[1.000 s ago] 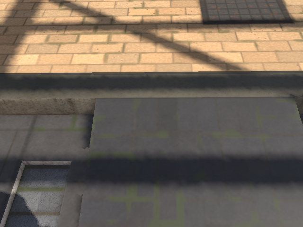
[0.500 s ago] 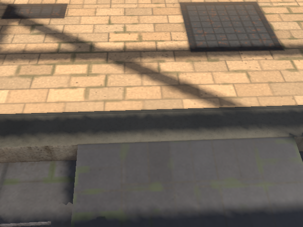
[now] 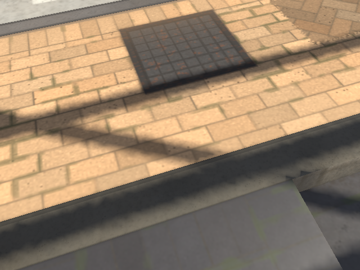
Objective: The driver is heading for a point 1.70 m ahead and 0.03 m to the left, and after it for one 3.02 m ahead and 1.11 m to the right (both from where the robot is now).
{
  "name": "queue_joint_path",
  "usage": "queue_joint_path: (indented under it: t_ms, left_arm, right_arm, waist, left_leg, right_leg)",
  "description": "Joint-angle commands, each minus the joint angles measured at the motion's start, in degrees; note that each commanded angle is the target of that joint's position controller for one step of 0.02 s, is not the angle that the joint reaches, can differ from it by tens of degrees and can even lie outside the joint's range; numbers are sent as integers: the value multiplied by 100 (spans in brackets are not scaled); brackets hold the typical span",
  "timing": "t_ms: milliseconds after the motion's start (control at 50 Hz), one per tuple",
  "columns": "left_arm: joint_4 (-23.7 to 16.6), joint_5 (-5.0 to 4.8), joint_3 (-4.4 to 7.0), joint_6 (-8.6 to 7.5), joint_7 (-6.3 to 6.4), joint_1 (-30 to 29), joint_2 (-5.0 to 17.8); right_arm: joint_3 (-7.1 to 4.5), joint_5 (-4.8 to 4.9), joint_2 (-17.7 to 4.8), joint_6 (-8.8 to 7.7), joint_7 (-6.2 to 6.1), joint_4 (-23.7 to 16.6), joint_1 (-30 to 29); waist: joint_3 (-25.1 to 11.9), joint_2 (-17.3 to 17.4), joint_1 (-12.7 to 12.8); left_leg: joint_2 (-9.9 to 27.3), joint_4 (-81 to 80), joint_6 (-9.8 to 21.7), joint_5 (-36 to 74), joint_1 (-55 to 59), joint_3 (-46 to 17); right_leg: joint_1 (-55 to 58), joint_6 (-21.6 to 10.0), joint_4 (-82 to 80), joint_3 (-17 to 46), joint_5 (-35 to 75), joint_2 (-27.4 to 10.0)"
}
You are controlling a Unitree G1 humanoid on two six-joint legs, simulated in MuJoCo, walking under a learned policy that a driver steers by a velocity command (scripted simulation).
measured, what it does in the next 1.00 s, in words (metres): climbs: left foot 0.06 m higher, then right foot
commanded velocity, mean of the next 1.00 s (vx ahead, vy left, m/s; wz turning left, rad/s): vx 0.50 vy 0.00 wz -0.17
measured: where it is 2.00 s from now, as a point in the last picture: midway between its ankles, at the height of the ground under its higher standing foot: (217, 111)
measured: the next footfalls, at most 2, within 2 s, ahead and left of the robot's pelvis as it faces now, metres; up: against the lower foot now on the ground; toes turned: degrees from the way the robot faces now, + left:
left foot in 0.46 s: +0.48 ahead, +0.04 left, +0.06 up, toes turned -5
right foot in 0.96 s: +0.70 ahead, -0.24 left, +0.07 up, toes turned -12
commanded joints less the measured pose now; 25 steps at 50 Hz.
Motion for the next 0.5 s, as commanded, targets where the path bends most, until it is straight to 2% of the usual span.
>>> queue_joint_path:
  t_ms: [20, 40, 60, 80, 100, 120, 160, 200, 260, 300, 340, 360, 380, 400, 420, 440, 460, 480, 500]
  left_arm:
    - [178, 64, 279, -265, -17, 1885, 1244]
    - [145, 164, 128, -334, -10, 1425, 875]
    - [39, 227, -7, -368, -9, 934, 513]
    - [-50, 252, -78, -356, 19, 650, 303]
    - [-93, 246, -116, -349, 54, 584, 250]
    - [-71, 213, -133, -353, 83, 723, 246]
    - [38, 190, -155, -344, 158, 1075, 311]
    - [170, 184, -208, -317, 227, 1488, 211]
    - [262, 209, -263, -271, 317, 1831, 135]
    - [332, 198, -264, -252, 356, 2065, 211]
    - [416, 172, -264, -217, 364, 2196, 288]
    - [427, 164, -271, -197, 363, 2163, 317]
    - [417, 175, -301, -181, 357, 2121, 300]
    - [426, 198, -284, -190, 358, 2069, 444]
    - [444, 216, -286, -180, 374, 1968, 483]
    - [443, 208, -265, -154, 396, 1702, 580]
    - [343, 210, -235, -170, 395, 1272, 693]
    - [232, 345, -304, -244, 386, 1339, 473]
    - [252, 295, -437, -382, 280, 2008, -363]
  right_arm:
    - [-34, 455, -448, -564, 118, -1094, -1240]
    - [11, 329, -310, -633, 87, -1110, -1417]
    - [-12, 142, -371, -611, 62, -1001, -1203]
    - [-37, 91, -406, -546, 97, -915, -819]
    - [-52, 90, -411, -459, 147, -871, -629]
    - [-32, 62, -319, -388, 180, -869, -636]
    - [29, 6, -146, -292, 203, -990, -879]
    - [75, -25, -60, -251, 204, -1168, -1284]
    - [158, 5, 75, -267, 214, -1474, -2050]
    - [221, 59, 181, -294, 248, -1673, -2532]
    - [254, 112, 204, -349, 323, -1836, -2807]
    - [256, 125, 192, -379, 363, -1882, -2805]
    - [228, 111, 128, -398, 387, -1892, -2717]
    - [184, 114, 21, -398, 383, -1923, -2460]
    - [107, 107, -194, -363, 354, -1870, -2020]
    - [28, 122, -397, -323, 332, -1735, -1284]
    - [-80, 110, -698, -271, 300, -1487, -314]
    - [-192, -22, -1172, -210, 252, -1198, 831]
    - [-219, -27, -1206, -211, 271, -931, 1161]
  waist:
    - [-835, -374, 616]
    - [-304, -219, 395]
    - [-196, -232, 65]
    - [-295, -348, -212]
    - [-376, -378, -317]
    - [-390, -263, -300]
    - [-249, -160, -257]
    - [-78, -229, -97]
    - [99, -386, 166]
    - [210, -553, 322]
    - [286, -700, 354]
    - [266, -805, 284]
    - [121, -902, 175]
    - [-141, -1296, -34]
    - [-494, -1484, -300]
    - [-845, -1602, -749]
    - [-1330, -1383, -1252]
    - [-2279, -9, -1428]
    - [-2816, 1926, -840]
  left_leg:
    - [-825, 3216, 325, 437, -4628, -1078]
    - [-534, 2907, 458, 983, -4509, -1120]
    - [-337, 2637, 539, 1463, -3889, -1170]
    - [-256, 2507, 597, 1803, -3515, -1160]
    - [-245, 2493, 613, 1983, -3413, -1086]
    - [-262, 2526, 588, 2064, -3485, -951]
    - [-302, 2403, 453, 2339, -3864, -796]
    - [-357, 2017, 336, 2585, -4259, -629]
    - [-520, 819, 294, 2985, -4263, -409]
    - [-689, 80, 355, 2908, -4152, -187]
    - [-818, -467, 527, 2605, -4122, 8]
    - [-917, -681, 650, 2379, -3925, 127]
    - [-1131, -789, 802, 2104, -3553, 329]
    - [-1253, -832, 933, 1939, -2945, 324]
    - [-1435, -805, 1051, 1651, -2457, 340]
    - [-1528, -1202, 1216, 1764, -1658, 223]
    - [-1248, -1623, 1400, 2209, -243, -316]
    - [-189, -1835, 1784, 1812, 1892, -1771]
    - [948, -3116, 2607, 964, 3415, -4826]
  right_leg:
    - [4230, -1685, -3801, 5420, -1152, -2015]
    - [3311, -1449, -3442, 4516, -119, -1795]
    - [2498, -1241, -3219, 3578, 942, -1434]
    - [2149, -1121, -3208, 2903, 1330, -1153]
    - [2062, -1048, -3245, 2534, 1689, -1014]
    - [2059, -1021, -3246, 2243, 2298, -925]
    - [2011, -1047, -3422, 1946, 2728, -924]
    - [2164, -981, -3521, 1693, 3039, -857]
    - [2388, -797, -3689, 1469, 3383, -799]
    - [2728, -772, -3907, 1487, 3688, -935]
    - [3239, -756, -3905, 1418, 4187, -1102]
    - [3398, -721, -3795, 1299, 4761, -1138]
    - [3525, -640, -3509, 1081, 6063, -1066]
    - [3540, -606, -3166, 1109, 7345, -1182]
    - [3765, -553, -2694, 1060, 8692, -1203]
    - [3810, -466, -1998, 1014, 9487, -1196]
    - [3246, -319, -1031, 988, 9079, -1060]
    - [1875, -246, 612, 1021, 6419, -635]
    - [-56, 114, 2287, 1548, 376, 741]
